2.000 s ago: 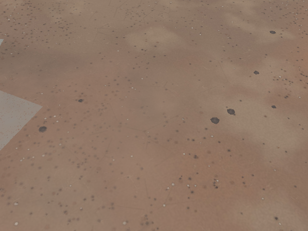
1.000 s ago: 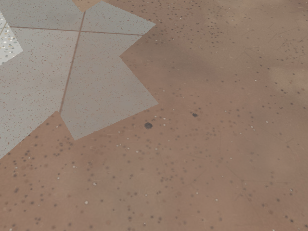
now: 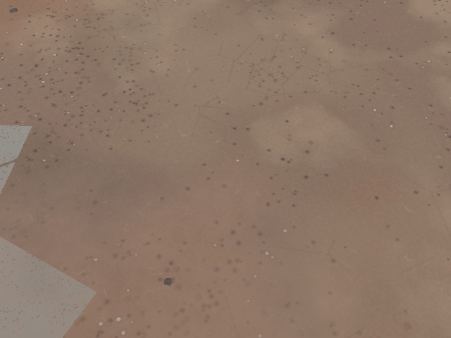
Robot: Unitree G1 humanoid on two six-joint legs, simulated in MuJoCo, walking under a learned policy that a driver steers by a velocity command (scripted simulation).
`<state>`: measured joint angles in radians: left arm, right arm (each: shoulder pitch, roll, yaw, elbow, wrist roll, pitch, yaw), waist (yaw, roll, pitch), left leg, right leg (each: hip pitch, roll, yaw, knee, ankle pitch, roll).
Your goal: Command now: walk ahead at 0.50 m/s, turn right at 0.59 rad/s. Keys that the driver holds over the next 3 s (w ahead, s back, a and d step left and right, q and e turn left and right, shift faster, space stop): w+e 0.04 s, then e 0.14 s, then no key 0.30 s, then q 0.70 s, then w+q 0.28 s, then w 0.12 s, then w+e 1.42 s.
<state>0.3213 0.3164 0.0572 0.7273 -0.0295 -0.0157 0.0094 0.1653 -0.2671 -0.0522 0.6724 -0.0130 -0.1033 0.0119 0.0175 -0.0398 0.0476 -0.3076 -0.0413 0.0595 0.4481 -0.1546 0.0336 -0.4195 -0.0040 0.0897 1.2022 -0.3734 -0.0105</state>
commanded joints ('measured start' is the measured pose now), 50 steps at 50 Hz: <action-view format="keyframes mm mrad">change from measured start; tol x32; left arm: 1 -7 68 24 -94 -5 -2 -6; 50 -114 152 68 -37 37 13 13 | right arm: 1 41 -101 -33 -18 5 -17 -5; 50 8 -109 -39 17 25 147 -51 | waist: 1 -22 141 -39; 14 0 117 -85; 18 28 -179 -548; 39 -40 307 -21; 50 -28 -86 -180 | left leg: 1 180 297 -280 -269 31 169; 15 246 249 78 115 600 60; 18 -235 36 -122 872 -605 -88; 37 -41 265 -385 -119 -45 140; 44 243 276 -450 -28 433 159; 50 -124 36 -287 285 -215 -10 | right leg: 1 -209 -111 27 -18 49 15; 14 33 0 -112 -647 304 -48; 17 686 -318 303 -614 1273 -292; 33 73 -194 75 -902 -5 -164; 41 -109 57 -30 -302 -190 15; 50 444 -222 179 -887 438 -69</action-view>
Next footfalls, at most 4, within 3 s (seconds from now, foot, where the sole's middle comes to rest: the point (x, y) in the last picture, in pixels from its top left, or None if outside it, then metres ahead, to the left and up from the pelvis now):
0.32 right None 0.30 -0.16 -0.77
0.68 left None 0.29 0.08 -0.77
0.98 right None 0.27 -0.16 -0.77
1.48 left None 0.26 0.11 -0.77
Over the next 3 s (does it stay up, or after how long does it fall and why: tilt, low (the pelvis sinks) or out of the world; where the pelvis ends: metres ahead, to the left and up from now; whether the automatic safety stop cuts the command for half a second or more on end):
stays up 1.02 0.14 -0.02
